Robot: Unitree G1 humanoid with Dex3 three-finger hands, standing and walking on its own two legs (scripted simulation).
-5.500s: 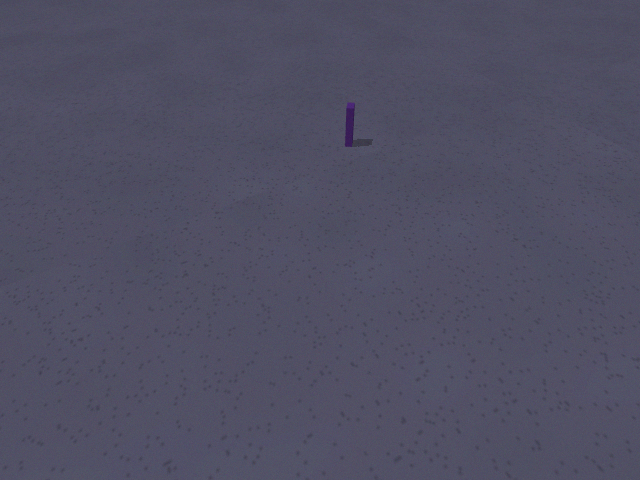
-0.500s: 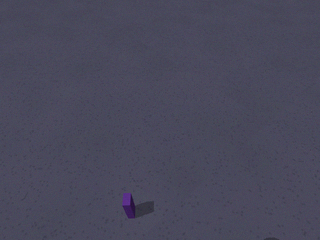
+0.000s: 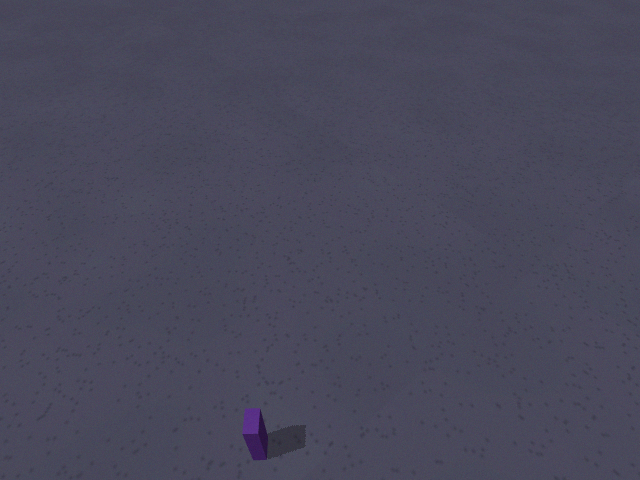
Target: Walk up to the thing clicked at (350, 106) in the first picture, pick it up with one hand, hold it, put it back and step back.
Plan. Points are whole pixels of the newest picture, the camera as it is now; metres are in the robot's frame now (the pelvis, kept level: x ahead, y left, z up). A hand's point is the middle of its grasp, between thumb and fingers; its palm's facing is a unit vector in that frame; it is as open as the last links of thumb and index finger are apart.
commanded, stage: walk up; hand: left
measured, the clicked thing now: (256, 435) +0.39 +0.19 -0.66
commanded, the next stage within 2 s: stand in 1.00 s
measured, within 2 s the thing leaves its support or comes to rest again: neither
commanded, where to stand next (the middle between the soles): +0.06 -0.01 m, yaw +0 degrees
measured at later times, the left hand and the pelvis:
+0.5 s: hand out of the picture +0.08 +0.25 -0.15, palm faces +0.01 -0.94 -0.34, open 7.4 cm; pelvis +0.01 +0.00 +0.01, yaw +1 degrees
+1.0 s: hand out of the picture +0.10 +0.24 -0.15, palm faces +0.01 -0.95 -0.33, open 7.4 cm; pelvis +0.02 -0.01 +0.01, yaw +1 degrees
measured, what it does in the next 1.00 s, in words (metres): stands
